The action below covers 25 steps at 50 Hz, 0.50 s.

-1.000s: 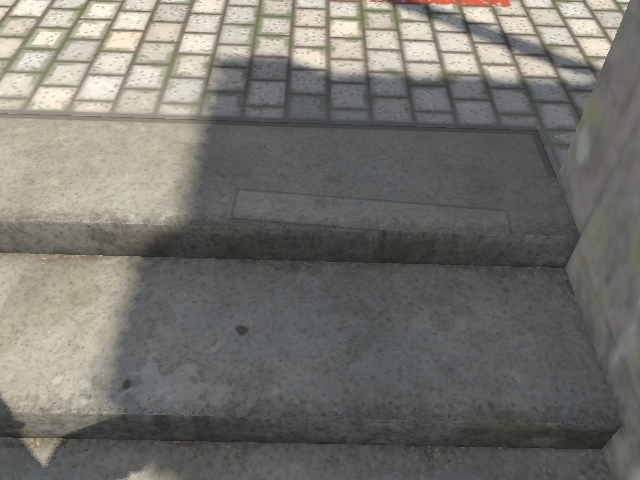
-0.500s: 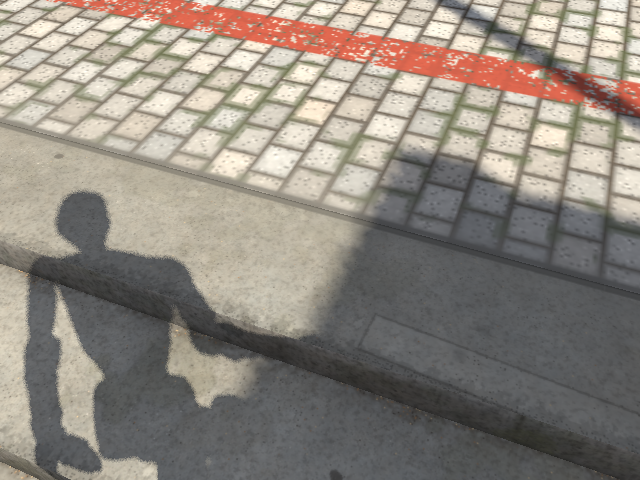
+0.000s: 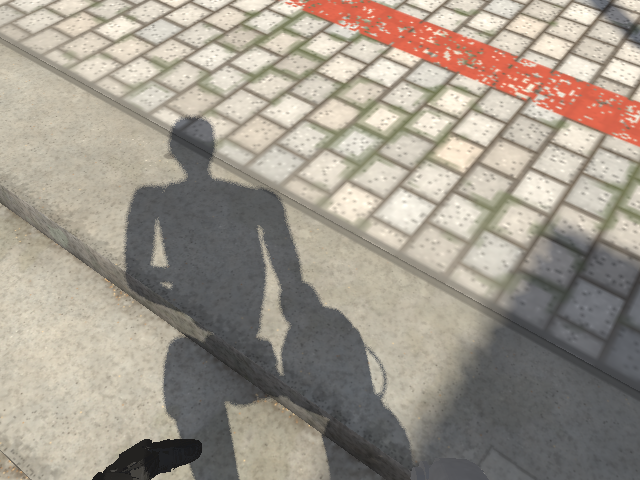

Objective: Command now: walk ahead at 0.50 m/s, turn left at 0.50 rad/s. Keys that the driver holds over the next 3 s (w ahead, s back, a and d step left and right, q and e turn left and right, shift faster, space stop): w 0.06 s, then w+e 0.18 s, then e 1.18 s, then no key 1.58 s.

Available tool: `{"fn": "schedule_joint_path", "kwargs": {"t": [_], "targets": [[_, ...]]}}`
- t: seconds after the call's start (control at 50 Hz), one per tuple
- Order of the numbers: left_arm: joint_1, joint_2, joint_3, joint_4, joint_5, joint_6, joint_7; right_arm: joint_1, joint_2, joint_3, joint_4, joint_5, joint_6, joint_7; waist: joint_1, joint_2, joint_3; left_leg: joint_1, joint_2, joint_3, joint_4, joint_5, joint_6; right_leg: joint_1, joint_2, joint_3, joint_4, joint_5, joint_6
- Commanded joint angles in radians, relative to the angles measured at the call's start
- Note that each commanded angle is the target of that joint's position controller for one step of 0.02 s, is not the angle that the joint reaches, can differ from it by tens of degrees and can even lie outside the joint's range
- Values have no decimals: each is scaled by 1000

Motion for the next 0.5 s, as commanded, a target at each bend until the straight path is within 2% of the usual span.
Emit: {"fn": "schedule_joint_path", "kwargs": {"t": [0.02, 0.04, 0.06, 0.08, 0.1, 0.12, 0.14, 0.16, 0.18, 0.2, 0.22, 0.24, 0.26, 0.28, 0.3, 0.32, 0.34, 0.36, 0.38, 0.4, 0.42, 0.44, 0.46, 0.5], "targets": [[-78, 20, -45, -180, 35, 2, 2, -249, -79, 18, -120, 14, -42, -17, 130, 56, 147, -480, 149, -117, -337, -17, 139, 121, -28, -41, -417, 166, 24], [-82, 46, -35, -174, 49, 13, 12, -213, -78, 14, -108, 23, -64, -28, 115, 86, 92, -542, 144, -80, -400, 123, 155, 322, -13, -84, -542, 299, 35], [-104, 51, -31, -187, 60, 15, 29, -151, -119, -2, -90, 38, -76, -35, 100, 94, 30, -483, 154, -79, -454, 198, 164, 469, -19, -97, -666, 373, 35], [-123, 36, -36, -186, 56, 12, 43, -83, -154, -14, -52, 48, -69, -38, 82, 80, -6, -321, 172, -67, -463, 310, 160, 502, -6, -128, -794, 361, 24], [-107, 36, -35, -176, 30, 10, 52, -29, -175, -18, -24, 54, -60, -47, 90, 116, -44, -117, 185, -44, -400, 637, 149, 513, 33, -160, -915, 308, 1], [-86, 51, -29, -159, 14, 6, 44, 15, -175, -14, -8, 42, -47, -50, 95, 160, -80, 98, 216, -33, -300, 1010, 125, 472, 79, -183, -982, 250, -24], [-48, 90, -16, -156, 0, 7, 30, 32, -183, -15, 0, 29, -36, -53, 114, 227, -109, 279, 252, -30, -217, 1307, 99, 458, 116, -190, -1043, 188, -46], [33, 126, 0, -134, -9, 18, 19, -4, -191, -17, -3, 13, -30, -56, 153, 275, -137, 400, 286, -24, -115, 1532, 84, 478, 135, -178, -1099, 125, -72], [143, 158, 15, -109, -15, 27, 6, -67, -210, -23, -5, 3, -23, -58, 222, 287, -175, 459, 288, 18, 47, 1669, 68, 565, 137, -132, -1238, 140, -108], [262, 204, 31, -54, 4, 37, -10, -69, -201, -28, -13, -12, -24, -63, 244, 214, -229, 358, 273, 6, 234, 1594, 74, 765, 116, 29, -1289, 192, -144], [359, 296, 62, 4, 48, 41, -26, 21, -86, -16, -53, -9, -38, -47, 166, -255, -310, -9, 86, -9, 652, 1046, 22, 1068, -69, 524, -1534, 211, -308], [373, 264, 60, 40, 45, 59, -7, 14, -24, 6, -37, -48, -63, -3, 152, -473, -366, -284, -102, -78, 1083, 50, -22, 1193, -229, 1067, -1910, 66, -407], [264, 170, 39, 35, 37, 58, 8, -27, -58, -12, -68, -16, -93, 38, 96, -259, -209, -431, -48, -170, 1324, 20, -23, 1053, -259, 1064, -1920, -63, -352], [231, 123, 27, 57, 36, 59, 3, -178, -60, -1, -138, 13, -101, 46, 84, -89, -50, -488, -21, -125, 1378, 10, -10, 897, -235, 888, -1869, -3, -298], [234, 78, 13, 106, 41, 52, -11, -272, -45, 8, -196, 13, -103, 41, 43, 26, 59, -541, 20, -85, 1382, -4, 6, 753, -186, 660, -1819, 160, -256], [221, 61, 10, 125, 44, 46, -18, -267, -27, 16, -214, 12, -99, 25, 3, 32, 50, -524, 65, -56, 1347, 19, 11, 709, -125, 470, -1784, 303, -209], [217, 34, 4, 140, 39, 46, -22, -232, -13, 28, -225, 12, -97, 17, -23, 20, 44, -514, 74, -38, 1338, 44, 8, 683, -68, 355, -1769, 399, -185], [227, 35, 4, 149, 30, 44, -25, -220, -15, 33, -236, 10, -92, 11, -30, 6, 44, -566, 73, -17, 1334, 36, 5, 705, -32, 290, -1769, 444, -180], [230, 67, 13, 146, 28, 45, -27, -202, -25, 35, -240, 10, -87, 5, -37, 3, 39, -600, 75, 18, 1284, 43, -14, 717, -17, 261, -1777, 513, -197], [222, 88, 21, 134, 23, 49, -15, -233, -28, 39, -269, -4, -84, 1, -37, 15, 27, -581, 86, 28, 1164, 58, -40, 693, 7, 229, -1791, 568, -205], [220, 112, 27, 121, 30, 48, -6, -250, -44, 35, -278, -11, -80, -3, -36, 4, 1, -527, 84, 67, 1040, 83, -61, 676, 25, 196, -1813, 648, -207], [237, 131, 33, 108, 29, 46, 6, -306, -49, 33, -309, -23, -80, -13, -18, -23, -34, -492, 78, 85, 939, 121, -90, 695, 27, 189, -1817, 777, -210], [273, 157, 44, 103, 25, 49, 20, -351, -43, 33, -330, -25, -76, -26, 5, -43, -62, -488, 72, 92, 833, 149, -118, 748, 19, 192, -1806, 856, -207], [340, 177, 60, 95, 6, 71, 50, -428, -14, 39, -357, -15, -68, -41, 52, -78, -100, -458, 46, 85, 583, 179, -166, 860, 23, 205, -1773, 867, -177]]}}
